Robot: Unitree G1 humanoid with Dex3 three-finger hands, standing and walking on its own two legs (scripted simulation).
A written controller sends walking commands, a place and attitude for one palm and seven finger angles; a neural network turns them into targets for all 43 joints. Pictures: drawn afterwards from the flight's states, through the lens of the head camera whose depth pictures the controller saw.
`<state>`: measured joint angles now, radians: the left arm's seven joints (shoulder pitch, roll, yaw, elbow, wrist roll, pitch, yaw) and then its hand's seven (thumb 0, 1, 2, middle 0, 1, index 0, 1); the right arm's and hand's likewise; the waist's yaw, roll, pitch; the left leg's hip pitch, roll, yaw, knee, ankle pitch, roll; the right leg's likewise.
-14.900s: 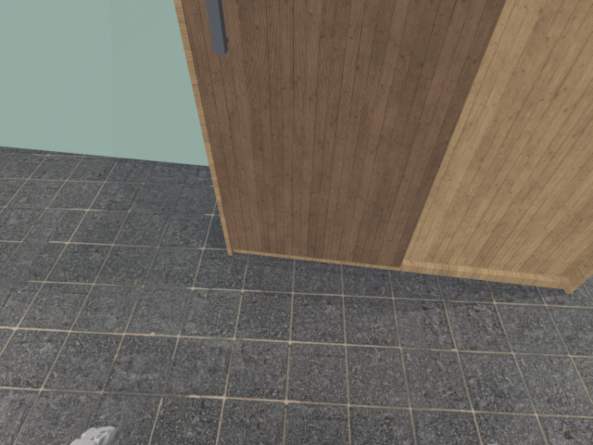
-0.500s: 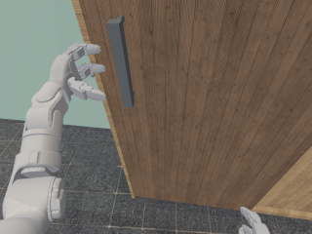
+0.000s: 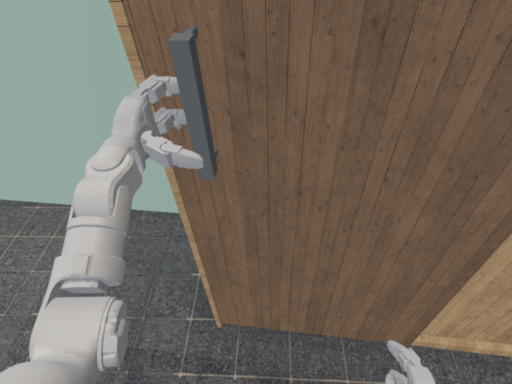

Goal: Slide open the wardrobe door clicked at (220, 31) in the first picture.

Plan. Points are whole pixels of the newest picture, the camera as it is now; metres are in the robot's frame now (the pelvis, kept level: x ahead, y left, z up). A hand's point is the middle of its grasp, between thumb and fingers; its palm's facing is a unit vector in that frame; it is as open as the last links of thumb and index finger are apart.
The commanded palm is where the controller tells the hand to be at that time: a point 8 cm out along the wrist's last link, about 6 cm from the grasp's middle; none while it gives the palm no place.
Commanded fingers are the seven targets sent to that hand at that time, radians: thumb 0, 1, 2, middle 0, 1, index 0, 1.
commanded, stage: feel for the door with the fingertips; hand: left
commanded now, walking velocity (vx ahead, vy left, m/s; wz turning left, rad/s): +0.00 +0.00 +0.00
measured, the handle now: (201, 109) +0.46 +0.11 +0.23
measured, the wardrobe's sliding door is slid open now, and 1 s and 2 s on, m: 0.00 0.00 0.00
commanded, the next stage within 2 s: slide the fingers in behind the handle in 0.44 s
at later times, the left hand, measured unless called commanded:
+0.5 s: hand (180, 119) +0.42 +0.13 +0.24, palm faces -0.05 -1.00 -0.02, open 14.0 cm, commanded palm +0.40 +0.18 +0.24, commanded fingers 0.00 -0.50 0.30 -0.30 -1.20 -0.30 -1.20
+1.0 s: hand (175, 124) +0.41 +0.13 +0.23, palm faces -0.06 -1.00 -0.02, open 14.0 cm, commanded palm +0.39 +0.18 +0.24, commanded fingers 0.00 -0.50 0.30 -0.30 -1.20 -0.30 -1.20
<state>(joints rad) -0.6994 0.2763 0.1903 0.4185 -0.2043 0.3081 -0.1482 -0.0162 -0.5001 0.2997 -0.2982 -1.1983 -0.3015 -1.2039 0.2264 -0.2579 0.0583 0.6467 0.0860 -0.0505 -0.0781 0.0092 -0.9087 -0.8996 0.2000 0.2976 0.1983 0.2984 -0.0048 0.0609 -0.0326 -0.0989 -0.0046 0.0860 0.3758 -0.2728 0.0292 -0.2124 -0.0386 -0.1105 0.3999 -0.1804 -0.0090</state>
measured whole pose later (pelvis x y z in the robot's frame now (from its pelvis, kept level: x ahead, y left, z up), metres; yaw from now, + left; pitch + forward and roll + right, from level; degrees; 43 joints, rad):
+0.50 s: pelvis +0.00 +0.00 +0.00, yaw +0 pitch +0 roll +0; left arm -0.79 0.29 0.18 0.53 -0.19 0.30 -0.12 -0.02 -0.50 0.30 -0.32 -1.22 -0.30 -1.20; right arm 0.23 -0.27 0.05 0.66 0.09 -0.03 -0.09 0.01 -0.91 -0.90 0.20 0.30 0.20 0.30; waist -0.01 0.05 -0.03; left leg -0.11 0.00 0.08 0.38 -0.27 0.03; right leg -0.21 -0.04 -0.12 0.39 -0.17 -0.01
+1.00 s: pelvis -0.01 +0.00 +0.00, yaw -1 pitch -1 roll +0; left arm -0.75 0.30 0.20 0.51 -0.19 0.26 -0.14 -0.02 -0.50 0.30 -0.30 -1.20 -0.30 -1.21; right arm 0.26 -0.27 0.05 0.65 0.09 -0.04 -0.08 0.01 -0.91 -0.90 0.20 0.30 0.20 0.30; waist -0.01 0.05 -0.03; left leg -0.10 0.00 0.10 0.36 -0.25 0.03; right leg -0.21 -0.03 -0.10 0.37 -0.14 -0.01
